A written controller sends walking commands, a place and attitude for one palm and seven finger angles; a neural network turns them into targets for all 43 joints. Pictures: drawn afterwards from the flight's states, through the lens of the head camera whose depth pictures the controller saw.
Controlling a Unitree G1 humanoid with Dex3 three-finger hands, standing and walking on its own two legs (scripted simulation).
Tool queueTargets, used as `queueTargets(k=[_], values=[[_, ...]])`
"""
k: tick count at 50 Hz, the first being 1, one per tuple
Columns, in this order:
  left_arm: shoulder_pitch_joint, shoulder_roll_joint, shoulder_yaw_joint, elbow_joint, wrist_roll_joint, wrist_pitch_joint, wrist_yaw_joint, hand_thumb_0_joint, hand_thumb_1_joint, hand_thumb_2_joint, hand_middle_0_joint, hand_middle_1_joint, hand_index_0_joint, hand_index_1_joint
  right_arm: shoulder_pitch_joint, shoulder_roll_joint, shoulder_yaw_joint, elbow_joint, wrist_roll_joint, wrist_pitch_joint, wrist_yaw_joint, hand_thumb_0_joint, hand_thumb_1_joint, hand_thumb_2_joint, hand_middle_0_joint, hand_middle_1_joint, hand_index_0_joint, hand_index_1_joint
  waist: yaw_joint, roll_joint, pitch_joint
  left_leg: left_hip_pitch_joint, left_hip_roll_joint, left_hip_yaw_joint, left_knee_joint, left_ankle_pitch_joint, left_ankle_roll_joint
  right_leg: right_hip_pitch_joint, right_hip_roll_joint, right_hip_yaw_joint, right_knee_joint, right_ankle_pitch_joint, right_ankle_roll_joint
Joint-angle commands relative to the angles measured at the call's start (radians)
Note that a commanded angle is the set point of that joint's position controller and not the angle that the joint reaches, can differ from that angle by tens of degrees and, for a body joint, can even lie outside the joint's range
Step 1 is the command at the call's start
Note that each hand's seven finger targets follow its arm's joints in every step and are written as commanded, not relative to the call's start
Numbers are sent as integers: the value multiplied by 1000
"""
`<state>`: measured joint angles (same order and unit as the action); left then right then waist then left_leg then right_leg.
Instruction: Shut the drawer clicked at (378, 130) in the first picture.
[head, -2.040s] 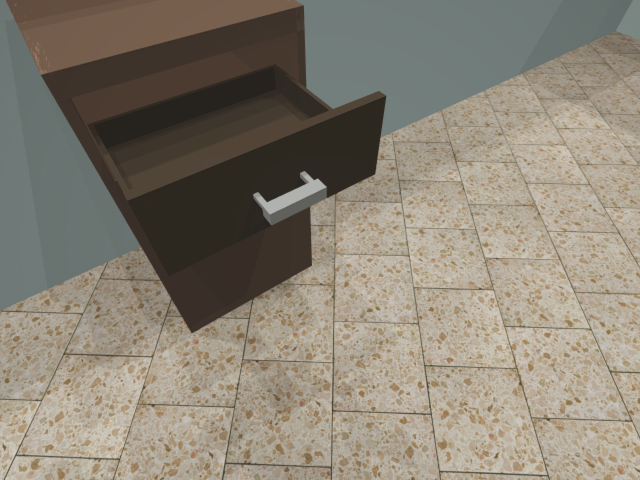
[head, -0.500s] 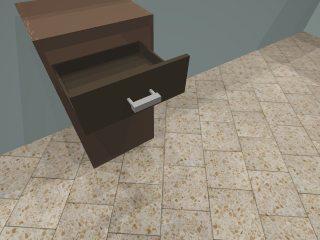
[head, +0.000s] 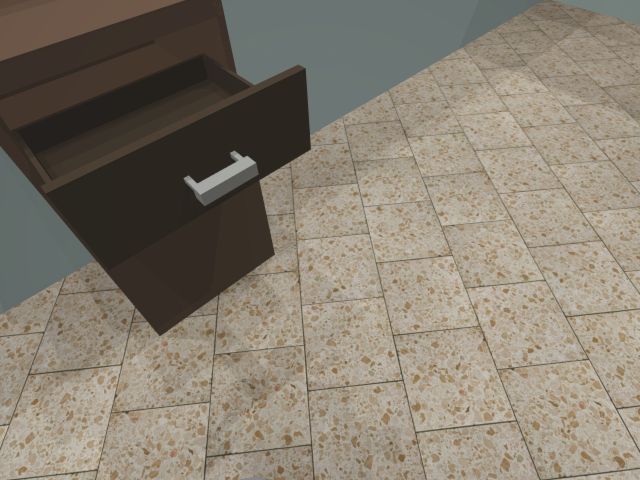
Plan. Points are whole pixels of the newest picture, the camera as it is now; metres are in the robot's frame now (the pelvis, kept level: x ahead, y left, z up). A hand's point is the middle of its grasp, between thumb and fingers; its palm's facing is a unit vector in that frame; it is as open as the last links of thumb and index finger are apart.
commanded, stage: walk to a spot facing it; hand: left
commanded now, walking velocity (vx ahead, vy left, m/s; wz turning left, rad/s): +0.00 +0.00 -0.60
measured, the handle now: (219, 174) +0.55 +0.23 +0.04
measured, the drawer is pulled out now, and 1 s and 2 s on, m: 0.30 0.30 0.30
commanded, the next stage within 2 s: turn to face it in 1.98 s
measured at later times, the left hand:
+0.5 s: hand out of the picture +0.09 +0.23 -0.15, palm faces -0.19 -0.95 -0.25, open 7.3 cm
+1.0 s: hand (286, 445) +0.18 +0.08 -0.14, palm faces -0.57 -0.79 -0.22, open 7.3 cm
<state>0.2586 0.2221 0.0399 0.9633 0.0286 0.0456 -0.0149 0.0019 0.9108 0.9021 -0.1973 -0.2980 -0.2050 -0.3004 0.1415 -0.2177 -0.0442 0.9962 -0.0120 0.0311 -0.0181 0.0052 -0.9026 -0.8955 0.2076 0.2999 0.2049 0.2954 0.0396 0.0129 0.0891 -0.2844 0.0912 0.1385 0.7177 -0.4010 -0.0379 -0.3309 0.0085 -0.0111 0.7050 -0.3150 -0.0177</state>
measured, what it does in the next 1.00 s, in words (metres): steps on the spot, turning right: left foot, then right foot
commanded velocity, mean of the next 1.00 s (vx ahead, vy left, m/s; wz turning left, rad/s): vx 0.12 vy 0.00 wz -0.58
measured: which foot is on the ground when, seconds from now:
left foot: up 0.00-0.44, down 0.46-0.88, up 0.90-1.00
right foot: down 0.00-0.46, up 0.48-0.86, down 0.88-1.00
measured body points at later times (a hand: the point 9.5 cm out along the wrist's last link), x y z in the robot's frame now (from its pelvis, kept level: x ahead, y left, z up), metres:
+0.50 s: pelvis -0.03 +0.03 +0.01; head +0.01 +0.05 +0.46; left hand +0.10 +0.28 -0.13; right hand +0.03 -0.24 -0.10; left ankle -0.03 +0.15 -0.72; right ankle +0.00 -0.08 -0.70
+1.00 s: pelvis -0.02 -0.02 +0.01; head +0.00 -0.04 +0.46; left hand +0.21 +0.12 -0.12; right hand -0.19 -0.24 -0.13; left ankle +0.01 +0.12 -0.65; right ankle -0.10 -0.11 -0.72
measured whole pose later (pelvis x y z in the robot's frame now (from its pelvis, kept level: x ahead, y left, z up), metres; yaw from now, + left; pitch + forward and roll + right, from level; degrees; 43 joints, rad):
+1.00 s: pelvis -0.02 -0.02 +0.01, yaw -36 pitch +0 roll -1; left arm 0.18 0.22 0.05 0.89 0.02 -0.01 -0.03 0.00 0.91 0.90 -0.20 -0.30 -0.20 -0.30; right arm 0.33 -0.28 -0.06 1.01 -0.03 0.04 0.00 0.01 -0.91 -0.90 0.20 0.30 0.20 0.29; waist -0.02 0.04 0.05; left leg -0.42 0.14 0.09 1.12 -0.45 -0.05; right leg -0.25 0.01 -0.06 0.58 -0.33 -0.02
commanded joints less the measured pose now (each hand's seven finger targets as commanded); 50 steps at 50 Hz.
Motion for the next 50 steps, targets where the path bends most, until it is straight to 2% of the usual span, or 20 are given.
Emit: queueTargets(k=[1, 3, 6, 16, 20, 21, 22, 23, 24, 27, 32, 37, 40, 42, 43, 44, 45, 46, 48, 50], values=[[78, 232, 62, -68, -6, -24, 39, 0, 900, 900, -200, -300, -200, -300, -76, -114, -41, -127, 5, -2, -12, 0, -900, -900, 200, 300, 200, 300, 11, -217, -62, -256, -33, -166, 451, -122, 7, 90, -315, 510, -404, 335, -185], [18, 193, 58, -93, -9, -29, 42, 0, 900, 900, -200, -300, -200, -300, -42, -112, -41, -110, -2, -6, -9, 0, -900, -900, 200, 300, 200, 300, -18, -124, -87, -242, -14, -171, 451, -26, -4, 106, -262, 425, -365, 370, -182], [42, 185, 61, -94, -10, -33, 39, 0, 900, 900, -200, -300, -200, -300, -35, -90, -38, -105, -2, -5, -10, 0, -900, -900, 200, 300, 200, 300, -10, -112, -140, -222, -29, -154, 386, 1, -20, 160, -226, 383, -340, 413, -164], [51, 201, 76, -107, -3, -15, 30, 0, 900, 900, -200, -300, -200, -300, -51, -83, -35, -156, 9, -13, -18, 0, -900, -900, 200, 300, 200, 300, 14, -155, -162, -109, -85, -161, 76, -36, -3, 161, -177, 511, -362, 341, -164], [-23, 210, 75, -131, -6, -4, 25, 0, 900, 900, -200, -300, -200, -300, 67, -90, -34, -142, 16, -27, -26, 0, -900, -900, 200, 300, 200, 300, -39, -168, -194, 96, -117, -148, -223, 72, 20, 69, -123, 510, -327, 311, -96], [-47, 189, 70, -141, -10, -2, 23, 0, 900, 900, -200, -300, -200, -300, 117, -110, -36, -134, 16, -35, -32, 0, -900, -900, 200, 300, 200, 300, -64, -145, -205, 235, -78, -174, -331, 122, 38, -39, -74, 471, -286, 221, -53], [-55, 140, 61, -162, -15, 1, 17, 0, 900, 900, -200, -300, -200, -300, 134, -174, -46, -138, 7, -44, -36, 0, -900, -900, 200, 300, 200, 300, -77, 37, -192, 349, 88, -345, -449, 69, 95, -216, 43, 355, -145, 32, -4], [-45, 114, 58, -177, -11, -5, 6, 0, 900, 900, -200, -300, -200, -300, 86, -244, -54, -175, 1, -40, -31, 0, -900, -900, 200, 300, 200, 300, -51, 253, -139, 309, 316, -529, -508, 171, 162, -342, 109, 170, 131, -211, 45], [-53, 163, 74, -174, 2, 1, 4, 0, 900, 900, -200, -300, -200, -300, 33, -234, -45, -194, -5, -40, -30, 0, -900, -900, 200, 300, 200, 300, -40, 212, -89, 139, 384, -526, -507, 224, 224, -311, 39, 124, 340, -215, 76], [-29, 145, 76, -141, 3, 13, -16, 0, 900, 900, -200, -300, -200, -300, -50, -157, -19, -211, -13, -52, -31, 0, -900, -900, 200, 300, 200, 300, 15, 94, -32, 62, 201, -259, -442, 455, 184, -271, -3, 88, 532, -71, 103], [-148, 112, 48, -179, -9, 14, -24, 0, 900, 900, -200, -300, -200, -300, 112, -186, -32, -160, -13, -53, -25, 0, -900, -900, 200, 300, 200, 300, -63, 114, -67, 258, 214, -173, -365, 670, 196, -283, -55, 14, 319, -96, 111], [-226, 94, 37, -192, -3, 7, -51, 0, 900, 900, -200, -300, -200, -300, 184, -222, -41, -117, -22, -57, -11, 0, -900, -900, 200, 300, 200, 300, -100, 166, -52, 222, 258, -129, -440, 227, 175, -185, -68, -63, 109, -113, 85], [-238, 86, 36, -190, 0, -8, -58, 0, 900, 900, -200, -300, -200, -300, 201, -233, -43, -95, -26, -60, -6, 0, -900, -900, 200, 300, 200, 300, -101, 175, -39, 201, 272, -99, -410, 177, 150, -104, -50, -106, -20, -146, 60], [-120, 96, 45, -146, 1, -24, -53, 0, 900, 900, -200, -300, -200, -300, 190, -228, -40, -87, -23, -61, -4, 0, -900, -900, 200, 300, 200, 300, -37, 115, -92, 133, 226, -13, -216, 202, 93, 115, -8, -144, -204, -34, 29], [27, 168, 60, -99, 3, -38, -40, 0, 900, 900, -200, -300, -200, -300, 189, -195, -32, -97, -13, -60, 6, 0, -900, -900, 200, 300, 200, 300, 30, -24, -163, -56, 178, 77, 29, 197, 36, 409, -65, -60, -288, -9, -21], [172, 313, 92, -55, 0, -48, -19, 0, 900, 900, -200, -300, -200, -300, 129, -102, -4, -158, -4, -59, 17, 0, -900, -900, 200, 300, 200, 300, 99, -370, -196, -419, 40, 116, 352, -226, -24, 623, -356, 378, -398, -38, -140], [237, 333, 98, -46, -26, -42, 4, 0, 900, 900, -200, -300, -200, -300, 9, -145, -9, -212, -9, -55, 11, 0, -900, -900, 200, 300, 200, 300, 135, -326, -179, -514, 37, -51, 473, -236, -10, 550, -435, 558, -446, 31, -208], [195, 307, 93, -50, -22, -50, 9, 0, 900, 900, -200, -300, -200, -300, -49, -150, -17, -213, -6, -58, 13, 0, -900, -900, 200, 300, 200, 300, 115, -252, -112, -523, 62, -110, 532, -151, -3, 442, -398, 547, -464, -65, -217], [38, 217, 67, -86, -14, -59, 13, 0, 900, 900, -200, -300, -200, -300, -4, -147, -27, -175, -18, -59, 20, 0, -900, -900, 200, 300, 200, 300, 21, -128, -26, -445, 92, -122, 462, -23, -16, 268, -324, 397, -469, -97, -189], [-8, 198, 57, -99, -6, -74, 12, 0, 900, 900, -200, -300, -200, -300, 69, -122, -27, -139, -20, -51, 25, 0, -900, -900, 200, 300, 200, 300, -29, -146, -24, -344, 74, -76, 359, 41, -37, 184, -262, 262, -464, 74, -158]])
